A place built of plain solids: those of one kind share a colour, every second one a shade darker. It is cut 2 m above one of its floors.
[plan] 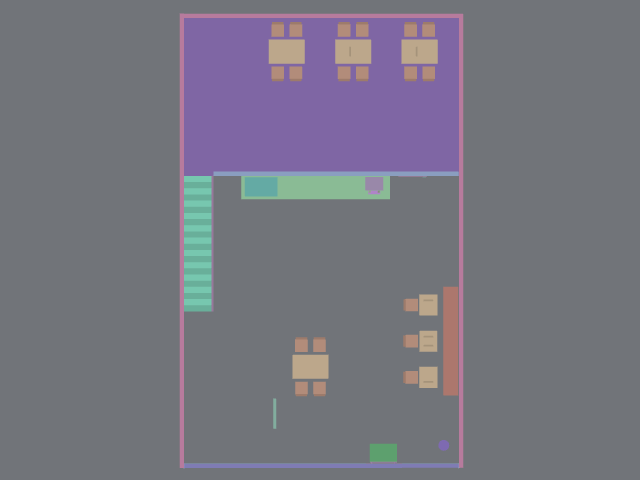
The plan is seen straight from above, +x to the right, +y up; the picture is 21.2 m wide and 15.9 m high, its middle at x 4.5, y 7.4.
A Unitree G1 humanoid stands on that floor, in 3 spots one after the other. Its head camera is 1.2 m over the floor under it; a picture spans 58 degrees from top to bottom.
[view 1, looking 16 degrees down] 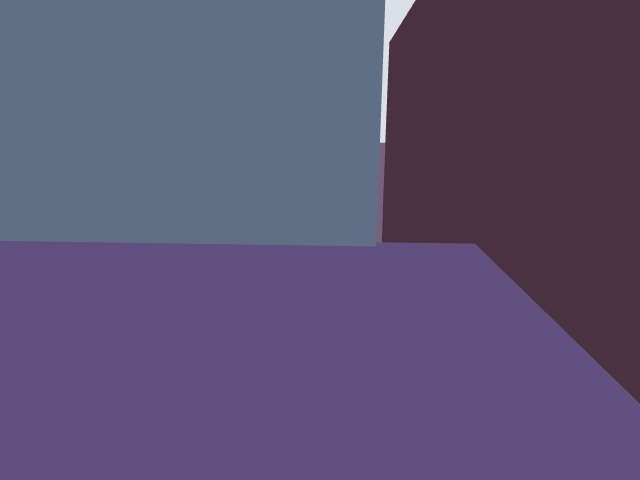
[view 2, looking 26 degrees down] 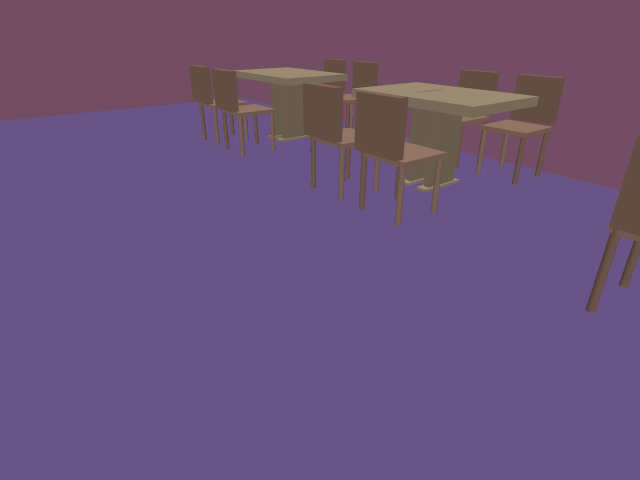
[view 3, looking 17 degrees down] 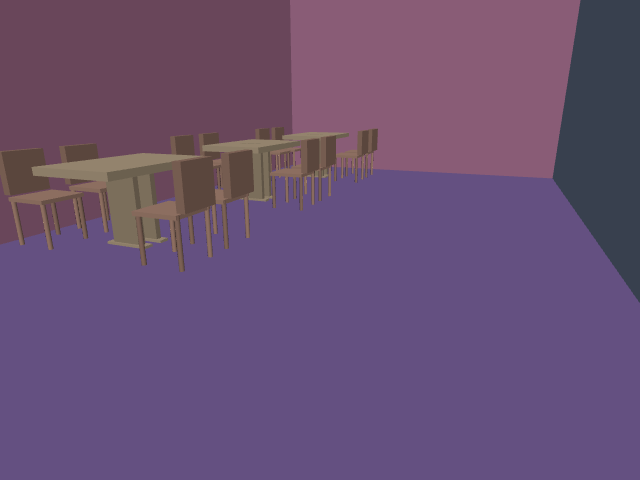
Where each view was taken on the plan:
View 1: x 1.30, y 13.65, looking -87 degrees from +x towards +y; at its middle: entrance_wall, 4.15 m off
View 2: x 7.90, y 10.72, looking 143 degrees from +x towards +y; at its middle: upper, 2.74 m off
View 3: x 0.46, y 10.62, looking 22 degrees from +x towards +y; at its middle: upper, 4.10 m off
